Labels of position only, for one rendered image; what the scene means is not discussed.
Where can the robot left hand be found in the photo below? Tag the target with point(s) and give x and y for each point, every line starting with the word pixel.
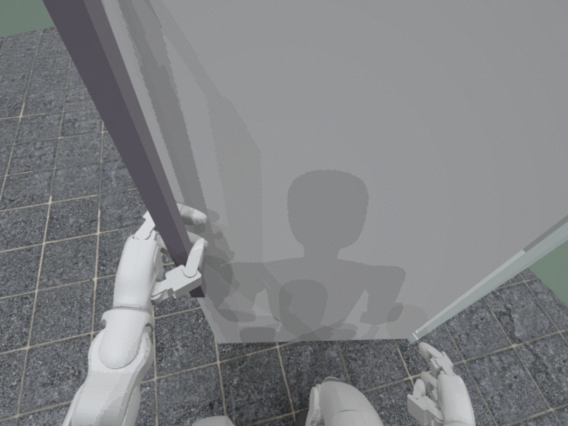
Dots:
pixel 141 264

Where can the robot right thigh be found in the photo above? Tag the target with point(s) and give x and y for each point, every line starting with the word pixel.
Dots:
pixel 340 404

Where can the handle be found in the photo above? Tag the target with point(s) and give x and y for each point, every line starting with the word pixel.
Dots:
pixel 86 32

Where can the left robot forearm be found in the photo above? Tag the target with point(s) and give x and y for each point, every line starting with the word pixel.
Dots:
pixel 119 358

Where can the robot right hand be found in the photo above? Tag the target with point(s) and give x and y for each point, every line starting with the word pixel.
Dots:
pixel 450 398

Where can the fridge door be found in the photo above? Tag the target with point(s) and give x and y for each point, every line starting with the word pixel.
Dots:
pixel 362 163

